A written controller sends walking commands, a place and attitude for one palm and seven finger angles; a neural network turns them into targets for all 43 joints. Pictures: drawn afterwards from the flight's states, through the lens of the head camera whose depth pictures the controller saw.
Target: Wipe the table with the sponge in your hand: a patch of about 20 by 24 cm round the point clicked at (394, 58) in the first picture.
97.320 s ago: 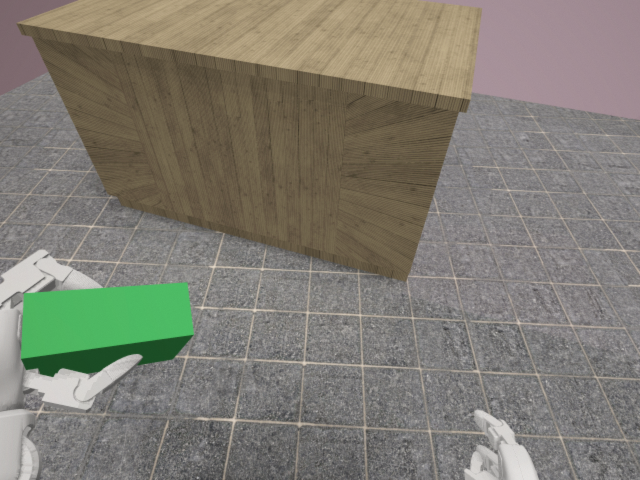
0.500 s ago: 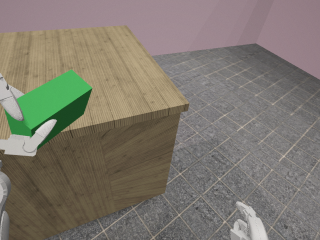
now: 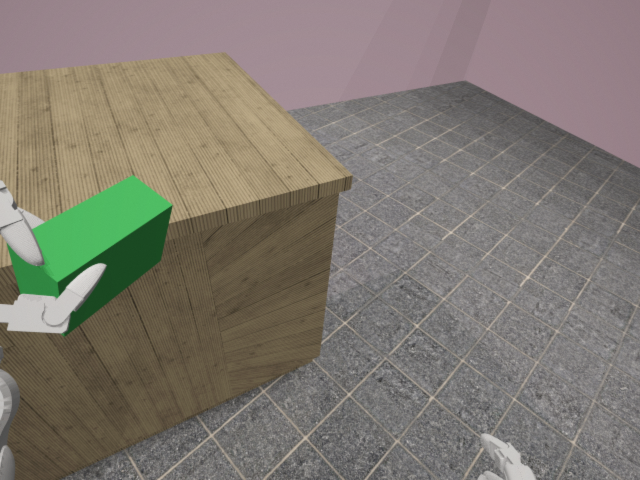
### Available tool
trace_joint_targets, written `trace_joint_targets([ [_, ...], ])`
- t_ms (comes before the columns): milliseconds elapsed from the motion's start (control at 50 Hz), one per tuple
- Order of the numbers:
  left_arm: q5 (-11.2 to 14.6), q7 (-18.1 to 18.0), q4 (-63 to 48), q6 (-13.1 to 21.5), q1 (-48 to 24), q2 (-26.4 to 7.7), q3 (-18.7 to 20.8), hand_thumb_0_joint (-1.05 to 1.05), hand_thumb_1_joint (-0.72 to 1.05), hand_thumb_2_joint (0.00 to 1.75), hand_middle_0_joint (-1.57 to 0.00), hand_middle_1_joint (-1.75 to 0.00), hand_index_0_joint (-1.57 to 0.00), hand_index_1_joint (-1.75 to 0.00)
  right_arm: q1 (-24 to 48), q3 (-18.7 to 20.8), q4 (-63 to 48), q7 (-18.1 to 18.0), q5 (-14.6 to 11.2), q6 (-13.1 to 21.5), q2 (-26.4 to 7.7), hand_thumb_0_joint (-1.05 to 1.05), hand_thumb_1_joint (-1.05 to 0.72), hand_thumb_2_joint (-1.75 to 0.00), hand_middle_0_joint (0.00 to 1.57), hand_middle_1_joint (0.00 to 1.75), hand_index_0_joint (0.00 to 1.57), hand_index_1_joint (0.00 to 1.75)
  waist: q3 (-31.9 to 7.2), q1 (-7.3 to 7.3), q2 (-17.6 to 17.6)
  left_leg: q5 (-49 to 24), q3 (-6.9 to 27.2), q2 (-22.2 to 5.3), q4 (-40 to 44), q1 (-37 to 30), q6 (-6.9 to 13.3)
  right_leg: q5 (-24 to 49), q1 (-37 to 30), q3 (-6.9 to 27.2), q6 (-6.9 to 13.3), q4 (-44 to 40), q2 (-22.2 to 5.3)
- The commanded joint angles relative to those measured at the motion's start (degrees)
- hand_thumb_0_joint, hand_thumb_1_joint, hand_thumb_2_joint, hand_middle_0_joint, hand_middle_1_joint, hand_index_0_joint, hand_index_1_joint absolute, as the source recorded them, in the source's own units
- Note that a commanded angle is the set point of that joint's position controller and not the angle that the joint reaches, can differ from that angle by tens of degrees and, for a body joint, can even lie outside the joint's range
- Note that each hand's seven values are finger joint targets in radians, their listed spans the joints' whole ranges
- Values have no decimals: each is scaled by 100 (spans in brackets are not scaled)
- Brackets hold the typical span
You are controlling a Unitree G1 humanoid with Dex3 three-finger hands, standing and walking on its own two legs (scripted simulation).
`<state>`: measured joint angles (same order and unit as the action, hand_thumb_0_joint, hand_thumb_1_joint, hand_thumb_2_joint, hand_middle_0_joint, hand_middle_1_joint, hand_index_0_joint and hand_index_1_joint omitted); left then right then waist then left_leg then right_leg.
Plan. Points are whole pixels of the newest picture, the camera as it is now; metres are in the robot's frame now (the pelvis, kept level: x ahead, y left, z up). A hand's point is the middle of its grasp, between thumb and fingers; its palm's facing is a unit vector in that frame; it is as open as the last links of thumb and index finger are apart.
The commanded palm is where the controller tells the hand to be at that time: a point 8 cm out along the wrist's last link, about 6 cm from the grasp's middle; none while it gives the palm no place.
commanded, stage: stop stepping back and stand still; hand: left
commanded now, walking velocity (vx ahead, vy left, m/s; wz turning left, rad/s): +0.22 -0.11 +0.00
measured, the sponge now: (117, 241) +0.29 +0.23 +0.20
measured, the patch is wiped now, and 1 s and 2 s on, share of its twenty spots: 0.95 0.95 0.95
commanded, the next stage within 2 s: stand and wait in 0.32 s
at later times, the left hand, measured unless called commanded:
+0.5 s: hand (59, 254) +0.22 +0.23 +0.25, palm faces +0.44 -0.87 -0.23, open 6.7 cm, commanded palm +0.17 +0.29 +0.27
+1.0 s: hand out of the picture +0.19 +0.28 +0.26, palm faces +0.48 -0.83 -0.27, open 6.7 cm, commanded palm +0.14 +0.32 +0.27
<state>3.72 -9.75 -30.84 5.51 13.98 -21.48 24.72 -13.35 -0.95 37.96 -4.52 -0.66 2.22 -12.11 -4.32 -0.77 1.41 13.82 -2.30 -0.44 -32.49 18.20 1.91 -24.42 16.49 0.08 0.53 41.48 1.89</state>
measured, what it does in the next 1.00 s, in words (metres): steps on the spot: right foot, then left foot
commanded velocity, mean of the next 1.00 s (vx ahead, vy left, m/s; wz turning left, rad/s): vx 0.04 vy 0.01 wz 0.00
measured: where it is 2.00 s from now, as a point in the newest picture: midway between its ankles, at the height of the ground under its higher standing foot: outside the picture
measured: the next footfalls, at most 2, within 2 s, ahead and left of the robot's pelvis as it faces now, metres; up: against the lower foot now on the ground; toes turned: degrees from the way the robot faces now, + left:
right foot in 0.16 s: +0.01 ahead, -0.09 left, +0.00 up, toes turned -4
left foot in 0.44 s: +0.10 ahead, +0.14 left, +0.00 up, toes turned +1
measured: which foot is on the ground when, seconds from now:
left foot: down 0.00-0.16, up 0.18-0.42, down 0.44-1.00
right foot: up 0.00-0.14, down 0.16-1.00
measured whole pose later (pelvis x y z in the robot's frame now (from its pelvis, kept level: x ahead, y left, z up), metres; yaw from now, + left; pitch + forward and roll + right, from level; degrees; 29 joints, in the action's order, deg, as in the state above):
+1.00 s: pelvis -0.02 +0.04 +0.01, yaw -1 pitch -2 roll -3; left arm 3.4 -8.3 -35.0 9.9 16.3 -22.2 23.5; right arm -10.8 -2.5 36.4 -3.1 -0.2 4.1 -9.8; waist -0.9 1.5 -1.1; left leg 8.5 -0.4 -2.7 -29.1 19.1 0.7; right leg -13.4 8.6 -4.4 -0.1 23.7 1.1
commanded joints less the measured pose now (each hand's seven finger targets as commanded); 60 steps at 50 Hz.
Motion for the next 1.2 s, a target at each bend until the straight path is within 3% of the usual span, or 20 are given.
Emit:
trace_joint_targets([
  [0,-82,-70,-1952,552,-836,-1262,321,0,10,130,-120,-160,-120,-160,853,168,-787,90,107,504,-534,0,-90,-90,20,30,20,30,-55,76,-1475,2230,1931,-1343,2393,-94,413,-219,391,-234,84,670,4],
  [40,-43,-108,-1974,523,-357,-1322,483,0,10,130,-120,-160,-120,-160,884,165,-786,111,97,512,-511,0,-90,-90,20,30,20,30,-359,100,-1561,1598,1305,-1085,2026,-285,250,-319,-201,-498,111,-560,47],
  [80,-28,-86,-1746,502,-37,-1355,615,0,10,130,-120,-160,-120,-160,985,169,-848,86,122,413,-540,0,-90,-90,20,30,20,30,-365,157,-1523,1882,1018,-882,1657,485,91,84,-1274,-661,211,-1652,137],
  [100,-46,-56,-1555,477,44,-1345,638,0,10,130,-120,-160,-120,-160,967,200,-870,78,129,342,-536,0,-90,-90,20,30,20,30,-344,199,-1072,1998,710,-646,996,1109,16,211,-1841,-428,354,-2014,-19],
  [120,-70,-16,-1352,455,28,-1449,715,0,10,130,-120,-160,-120,-160,914,239,-908,82,133,245,-496,0,-90,-90,20,30,20,30,-245,207,31,1846,379,-373,-526,1935,-64,-163,-2007,932,757,-2503,-861],
  [140,-26,42,-1249,442,-286,-1507,729,0,10,130,-120,-160,-120,-160,894,297,-875,72,96,178,-562,0,-90,-90,20,30,20,30,14,184,1034,1493,173,-8,-2122,2337,-191,-1009,-1388,2979,1205,-3375,-2071],
  [160,63,73,-1079,535,-670,-1467,790,0,10,130,-120,-160,-120,-160,876,302,-759,50,130,229,-633,0,-90,-90,20,30,20,30,259,104,484,1267,416,-120,-2862,2179,-250,-270,-865,2801,1218,-3415,-2217],
  [200,19,89,-613,582,-786,-1352,714,0,10,130,-120,-160,-120,-160,593,297,-633,71,60,334,-577,0,-90,-90,20,30,20,30,-195,-72,503,771,577,-285,-2857,2032,-195,191,-1094,2130,1150,-2859,-1939],
  [260,16,144,-497,607,-1066,-1280,493,0,10,130,-120,-160,-120,-160,803,246,-695,-10,1,270,-567,0,-90,-90,20,30,20,30,79,-22,241,321,263,-368,-1761,1257,-176,1445,-679,1083,912,-2509,-1668],
  [300,6,117,-453,603,-1031,-1137,248,0,10,130,-120,-160,-120,-160,919,167,-775,-52,-7,295,-505,0,-90,-90,20,30,20,30,268,94,302,225,-8,-258,-802,445,-84,1491,-310,814,738,-2422,-1505],
  [340,26,90,-762,589,-1107,-1082,87,0,10,130,-120,-160,-120,-160,940,200,-820,-34,12,366,-585,0,-90,-90,20,30,20,30,261,103,354,-29,-59,-165,-86,-299,-23,1292,-40,736,585,-2307,-1406],
  [380,34,76,-1117,641,-1020,-1095,99,0,10,130,-120,-160,-120,-160,1005,235,-894,-24,19,408,-655,0,-90,-90,20,30,20,30,262,141,-67,-232,392,-363,373,-654,119,1049,185,575,328,-2050,-1043],
  [420,16,53,-1452,723,-997,-1227,284,0,10,130,-120,-160,-120,-160,1016,278,-968,24,2,430,-772,0,-90,-90,20,30,20,30,284,185,-552,-527,881,-662,535,-514,180,1090,122,391,123,-1909,-623],
  [460,13,36,-1667,793,-901,-1614,707,0,10,130,-120,-160,-120,-160,939,328,-987,32,-47,450,-761,0,-90,-90,20,30,20,30,123,195,-507,-870,824,-638,327,-348,121,1462,-207,397,85,-1899,-589],
  [500,-7,47,-1597,793,-663,-1458,694,0,10,130,-120,-160,-120,-160,860,270,-1000,65,-25,461,-655,0,-90,-90,20,30,20,30,19,152,-613,-1493,805,-589,304,-294,81,1950,-457,232,106,-1733,-528],
  [560,21,56,-1635,815,-506,-1410,743,0,10,130,-120,-160,-120,-160,802,319,-1054,89,-69,493,-653,0,-90,-90,20,30,20,30,-547,156,-732,-2441,768,-668,283,-828,47,2542,-699,72,25,-1503,-407],
  [620,27,77,-1511,760,-334,-1303,695,0,10,130,-120,-160,-120,-160,744,295,-1085,114,-68,487,-633,0,-90,-90,20,30,20,30,-746,144,-814,-2594,751,-749,367,-942,45,2357,-764,5,-42,-1537,-296],
  [760,19,103,-1661,723,-535,-1216,510,0,10,130,-120,-160,-120,-160,916,230,-1120,107,-4,497,-639,0,-90,-90,20,30,20,30,-358,115,-670,-516,770,-618,816,-500,-18,1392,-548,106,20,-2044,-329],
  [880,-16,51,-1613,762,-683,-1166,413,0,10,130,-120,-160,-120,-160,977,143,-1069,53,58,512,-551,0,-90,-90,20,30,20,30,-172,121,-796,425,878,-553,1178,-308,-35,827,-469,74,65,-2244,-282],
  [1180,-51,61,-1310,761,-564,-1101,333,0,10,130,-120,-160,-120,-160,1024,181,-1051,39,50,490,-589,0,-90,-90,20,30,20,30,-19,126,-694,700,830,-436,1219,-232,-95,472,-330,64,87,-2503,-312],
])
